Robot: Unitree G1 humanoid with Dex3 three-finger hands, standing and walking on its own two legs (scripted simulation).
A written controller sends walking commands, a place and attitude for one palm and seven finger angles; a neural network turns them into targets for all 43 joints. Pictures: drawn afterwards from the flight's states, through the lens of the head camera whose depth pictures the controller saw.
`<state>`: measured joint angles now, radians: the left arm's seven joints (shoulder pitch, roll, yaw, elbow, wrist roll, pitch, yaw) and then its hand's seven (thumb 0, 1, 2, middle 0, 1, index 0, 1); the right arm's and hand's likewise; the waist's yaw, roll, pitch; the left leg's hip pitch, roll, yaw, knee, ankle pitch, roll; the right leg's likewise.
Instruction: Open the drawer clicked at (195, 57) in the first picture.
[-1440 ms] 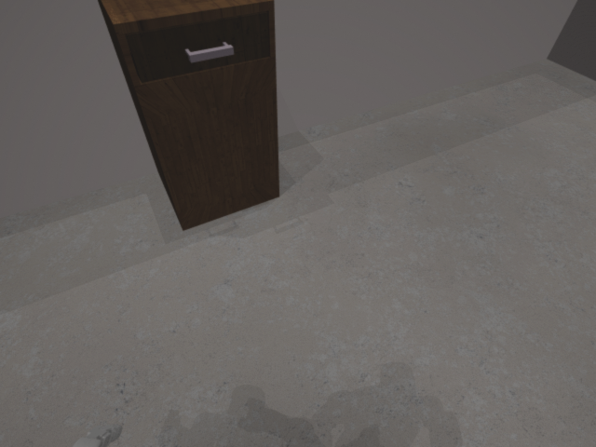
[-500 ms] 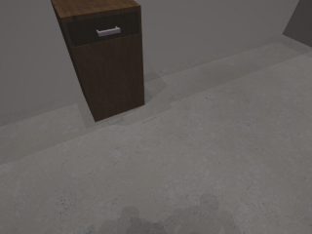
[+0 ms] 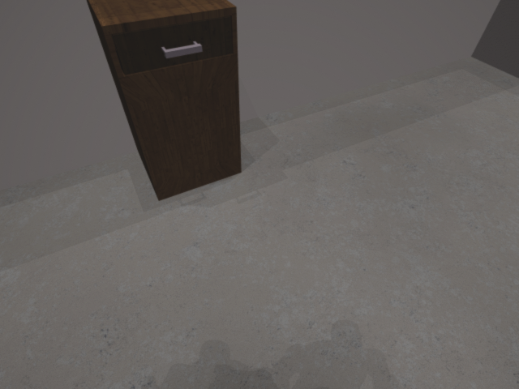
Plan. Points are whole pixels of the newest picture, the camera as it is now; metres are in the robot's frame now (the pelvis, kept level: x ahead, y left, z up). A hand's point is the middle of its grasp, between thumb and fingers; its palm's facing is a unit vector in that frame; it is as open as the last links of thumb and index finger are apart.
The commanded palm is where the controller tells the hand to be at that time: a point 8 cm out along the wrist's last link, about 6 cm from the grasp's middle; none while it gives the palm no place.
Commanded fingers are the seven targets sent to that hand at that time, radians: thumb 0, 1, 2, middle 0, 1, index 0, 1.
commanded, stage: walk to a spot facing it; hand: left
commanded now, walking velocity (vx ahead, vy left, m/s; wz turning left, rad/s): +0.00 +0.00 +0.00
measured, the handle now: (181, 48) +1.21 +0.37 -0.02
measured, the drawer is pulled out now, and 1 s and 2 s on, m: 0.00 0.00 0.00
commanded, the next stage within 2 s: turn to face it in 1.66 s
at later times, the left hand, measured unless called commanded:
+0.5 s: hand out of the picture +0.10 +0.17 -0.18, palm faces -0.15 -0.97 -0.21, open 7.4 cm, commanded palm none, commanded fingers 0.00 0.90 0.90 -0.20 -0.30 -0.20 -0.30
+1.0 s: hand (199, 341) +0.25 +0.14 -0.20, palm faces -0.19 -0.97 -0.14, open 7.3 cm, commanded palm none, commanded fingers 0.00 0.90 0.90 -0.20 -0.30 -0.20 -0.30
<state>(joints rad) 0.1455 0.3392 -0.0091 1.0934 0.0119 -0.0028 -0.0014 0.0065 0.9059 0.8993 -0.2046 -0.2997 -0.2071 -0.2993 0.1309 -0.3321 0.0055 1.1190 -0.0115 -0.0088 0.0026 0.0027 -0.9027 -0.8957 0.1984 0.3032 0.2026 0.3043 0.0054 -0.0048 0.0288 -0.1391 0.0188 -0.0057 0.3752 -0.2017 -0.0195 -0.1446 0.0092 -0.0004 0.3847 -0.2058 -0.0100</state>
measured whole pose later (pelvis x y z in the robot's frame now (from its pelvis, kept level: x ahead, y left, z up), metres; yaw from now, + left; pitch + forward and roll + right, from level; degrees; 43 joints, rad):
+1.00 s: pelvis +0.27 -0.04 -0.03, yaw -18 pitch +0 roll -2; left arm 0.43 0.16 0.04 1.09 0.02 -0.05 0.01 0.00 0.91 0.90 -0.20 -0.30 -0.21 -0.30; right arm 0.10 -0.16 -0.04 0.96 -0.03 -0.06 0.03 0.00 -0.91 -0.90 0.19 0.30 0.20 0.30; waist 0.05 -0.03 0.03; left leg -0.44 0.08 0.11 0.63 -0.19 0.00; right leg -0.02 0.02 0.04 0.54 -0.48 0.00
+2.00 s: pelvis +0.62 -0.24 -0.01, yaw -37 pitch -1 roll -1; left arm 0.29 0.16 0.03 1.05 0.02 -0.05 0.02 0.00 0.91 0.90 -0.20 -0.30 -0.20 -0.30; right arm 0.13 -0.18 -0.04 0.99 -0.02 -0.01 0.00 0.00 -0.91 -0.90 0.19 0.30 0.19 0.30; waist 0.02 0.03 0.03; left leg -0.50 0.10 0.08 0.77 -0.21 -0.05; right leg -0.09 0.06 -0.14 0.43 -0.33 -0.07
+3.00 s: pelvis +0.64 -0.29 -0.02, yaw -3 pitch +1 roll +1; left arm 0.26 0.21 0.04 0.91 0.03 0.02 0.02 0.01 0.90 0.90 -0.21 -0.30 -0.21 -0.30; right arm 0.11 -0.26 -0.08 0.92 -0.02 0.08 0.03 0.00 -0.91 -0.90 0.19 0.30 0.20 0.30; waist 0.02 -0.02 0.11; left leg -0.36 0.05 0.08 0.78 -0.41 -0.06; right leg -0.20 -0.16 -0.28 0.60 -0.37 0.03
